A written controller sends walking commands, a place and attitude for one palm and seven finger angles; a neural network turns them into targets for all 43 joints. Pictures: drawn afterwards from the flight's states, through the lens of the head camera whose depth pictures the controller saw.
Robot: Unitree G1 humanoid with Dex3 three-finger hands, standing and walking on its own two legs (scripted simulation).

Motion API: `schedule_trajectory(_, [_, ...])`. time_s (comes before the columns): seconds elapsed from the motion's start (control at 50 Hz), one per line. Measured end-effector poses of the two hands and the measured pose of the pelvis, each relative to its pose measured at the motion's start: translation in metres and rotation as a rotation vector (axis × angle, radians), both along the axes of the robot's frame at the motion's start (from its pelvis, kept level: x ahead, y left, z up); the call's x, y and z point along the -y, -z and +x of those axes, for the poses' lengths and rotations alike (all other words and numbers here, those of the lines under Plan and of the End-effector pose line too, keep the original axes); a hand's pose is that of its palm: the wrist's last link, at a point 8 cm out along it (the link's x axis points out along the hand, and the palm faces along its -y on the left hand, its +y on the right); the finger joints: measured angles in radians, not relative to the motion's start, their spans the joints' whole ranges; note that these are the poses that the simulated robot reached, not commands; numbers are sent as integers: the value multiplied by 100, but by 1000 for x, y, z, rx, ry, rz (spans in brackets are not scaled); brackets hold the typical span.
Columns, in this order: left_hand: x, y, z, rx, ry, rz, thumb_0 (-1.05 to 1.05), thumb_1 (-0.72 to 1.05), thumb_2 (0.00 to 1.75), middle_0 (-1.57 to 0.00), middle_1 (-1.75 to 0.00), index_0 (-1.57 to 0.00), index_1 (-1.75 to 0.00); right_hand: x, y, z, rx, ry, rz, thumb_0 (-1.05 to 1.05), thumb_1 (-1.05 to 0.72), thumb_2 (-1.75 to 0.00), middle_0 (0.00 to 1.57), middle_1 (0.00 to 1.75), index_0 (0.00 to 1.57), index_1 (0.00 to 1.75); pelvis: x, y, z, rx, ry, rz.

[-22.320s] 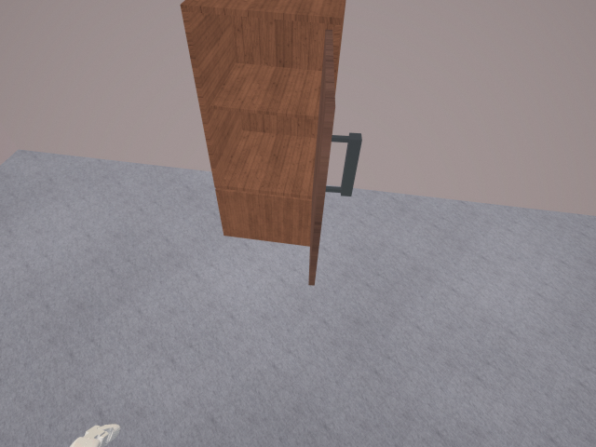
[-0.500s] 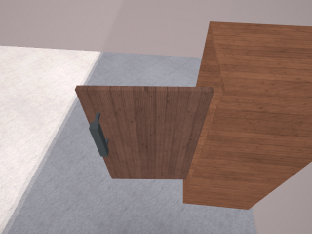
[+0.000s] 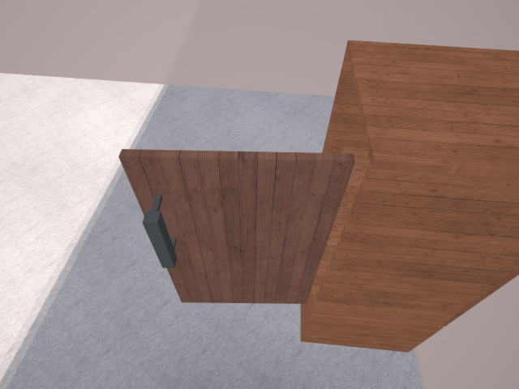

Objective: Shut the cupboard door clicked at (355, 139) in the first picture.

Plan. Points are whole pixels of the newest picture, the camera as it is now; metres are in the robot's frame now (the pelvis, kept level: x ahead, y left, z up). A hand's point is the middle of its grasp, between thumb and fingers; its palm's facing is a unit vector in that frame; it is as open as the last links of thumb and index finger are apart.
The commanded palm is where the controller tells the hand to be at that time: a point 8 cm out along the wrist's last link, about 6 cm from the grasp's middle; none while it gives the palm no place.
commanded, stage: look again from close up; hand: left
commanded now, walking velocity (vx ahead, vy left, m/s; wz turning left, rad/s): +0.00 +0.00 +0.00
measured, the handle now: (164, 232) +0.39 +0.21 -0.04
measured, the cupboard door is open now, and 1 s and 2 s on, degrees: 95 95 95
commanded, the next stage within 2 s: come to a stop and stand still in 0.42 s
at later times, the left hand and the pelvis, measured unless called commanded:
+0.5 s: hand out of the picture -0.02 +0.16 -0.18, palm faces +0.02 -0.99 -0.17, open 7.4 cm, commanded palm none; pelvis -0.01 +0.00 +0.00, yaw +0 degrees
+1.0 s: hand out of the picture -0.05 +0.19 -0.18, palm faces +0.01 -0.98 -0.18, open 7.4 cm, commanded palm none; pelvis -0.05 +0.02 +0.00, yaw +0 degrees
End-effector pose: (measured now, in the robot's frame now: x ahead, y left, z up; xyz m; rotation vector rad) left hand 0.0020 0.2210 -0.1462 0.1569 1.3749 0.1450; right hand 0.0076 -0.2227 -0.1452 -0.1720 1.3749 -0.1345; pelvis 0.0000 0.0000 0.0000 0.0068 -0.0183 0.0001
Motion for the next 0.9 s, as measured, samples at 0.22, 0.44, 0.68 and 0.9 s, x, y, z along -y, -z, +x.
schedule_trajectory(0.22, [3,-1,-9,-16,-5,-8,1,91,89,-20,-30,-20,-30,-4,-1,-15,-27,5,13,0,-92,-90,20,30,20,30,1,-2,-4,1,0,1])
schedule_trajectory(0.44, [9,-1,-25,-34,-14,-23,1,91,89,-20,-30,-20,-30,-5,-1,-23,-30,8,17,0,-91,-90,20,30,20,30,1,-3,-10,7,0,1])
schedule_trajectory(0.68, [7,1,-43,-22,-4,-9,1,90,89,-20,-30,-21,-30,-2,2,-27,20,10,5,1,-92,-90,20,30,20,30,-4,2,-27,3,-7,-19])
schedule_trajectory(0.9, [-12,4,-50,42,6,-11,1,91,89,-20,-30,-20,-30,-13,0,-37,84,10,7,0,-93,-90,20,30,20,30,-17,4,-45,24,-3,-14])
